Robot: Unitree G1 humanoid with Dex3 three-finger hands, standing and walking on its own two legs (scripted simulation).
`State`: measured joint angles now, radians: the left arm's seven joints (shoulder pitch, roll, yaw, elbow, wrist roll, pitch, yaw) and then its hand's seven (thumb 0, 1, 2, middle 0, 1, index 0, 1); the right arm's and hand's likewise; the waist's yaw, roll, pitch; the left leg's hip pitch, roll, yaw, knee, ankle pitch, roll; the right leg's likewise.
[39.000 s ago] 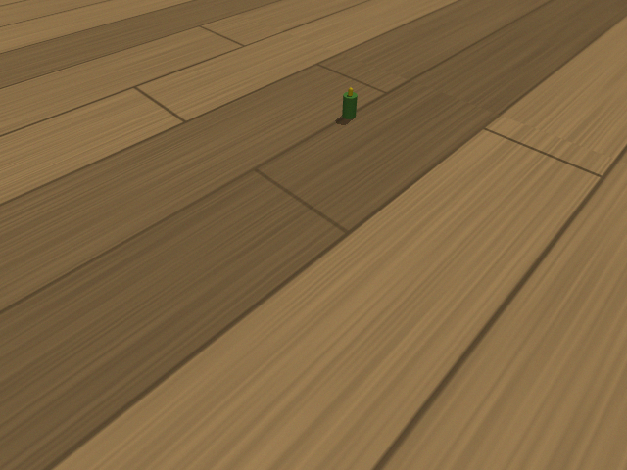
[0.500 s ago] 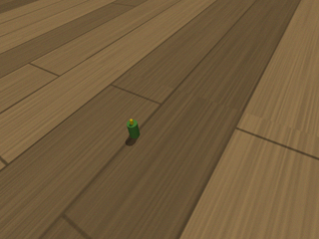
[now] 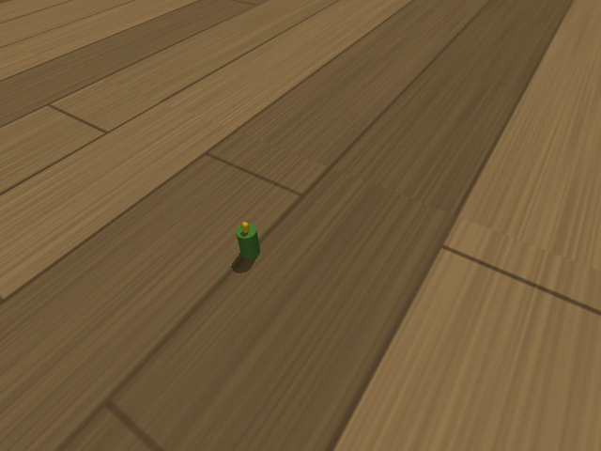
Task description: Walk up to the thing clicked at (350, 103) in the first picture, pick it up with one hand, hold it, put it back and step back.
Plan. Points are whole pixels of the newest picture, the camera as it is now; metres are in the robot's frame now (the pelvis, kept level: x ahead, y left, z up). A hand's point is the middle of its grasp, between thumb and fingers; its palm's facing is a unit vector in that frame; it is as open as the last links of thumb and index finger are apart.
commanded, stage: step back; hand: left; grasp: from the side
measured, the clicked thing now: (247, 238) +1.05 +0.26 -0.67
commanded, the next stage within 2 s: stand in 0.44 s
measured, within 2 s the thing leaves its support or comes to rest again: neither
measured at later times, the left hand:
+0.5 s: hand out of the picture +0.14 +0.29 -0.14, palm faces +0.02 -0.93 -0.35, open 7.4 cm
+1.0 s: hand out of the picture +0.08 +0.27 -0.13, palm faces -0.01 -0.94 -0.35, open 7.4 cm
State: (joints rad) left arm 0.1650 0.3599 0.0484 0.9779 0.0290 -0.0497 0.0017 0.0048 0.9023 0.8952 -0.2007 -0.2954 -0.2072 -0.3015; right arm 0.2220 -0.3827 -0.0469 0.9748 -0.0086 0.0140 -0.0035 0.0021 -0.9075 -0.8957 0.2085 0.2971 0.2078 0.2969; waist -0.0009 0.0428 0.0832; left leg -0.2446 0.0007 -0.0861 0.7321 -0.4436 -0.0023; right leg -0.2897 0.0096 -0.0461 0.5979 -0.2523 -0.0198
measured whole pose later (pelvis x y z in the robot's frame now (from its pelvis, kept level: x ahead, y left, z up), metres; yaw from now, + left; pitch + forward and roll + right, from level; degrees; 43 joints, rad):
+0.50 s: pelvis +0.03 +0.03 +0.01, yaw +0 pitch -2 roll +0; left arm 0.05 0.37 0.02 1.07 0.00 -0.02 0.00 0.00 0.90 0.90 -0.20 -0.30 -0.21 -0.30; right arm 0.10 -0.34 -0.02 1.09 -0.01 -0.02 0.00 0.00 -0.91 -0.90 0.21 0.30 0.21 0.30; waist 0.01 -0.01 0.08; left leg -0.15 0.00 -0.02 0.49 -0.31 0.00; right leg -0.20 -0.05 -0.02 0.48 -0.25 0.04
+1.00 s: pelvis +0.02 +0.02 +0.02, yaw +0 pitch -3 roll +0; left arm 0.10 0.35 0.00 1.16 0.01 -0.02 -0.01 0.00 0.90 0.90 -0.20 -0.30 -0.21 -0.30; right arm 0.08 -0.35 -0.01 1.13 -0.01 -0.01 0.01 0.00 -0.91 -0.90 0.21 0.30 0.21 0.30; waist 0.01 0.01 0.07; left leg -0.07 0.01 -0.02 0.32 -0.19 -0.02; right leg -0.13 -0.04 -0.03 0.33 -0.15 0.02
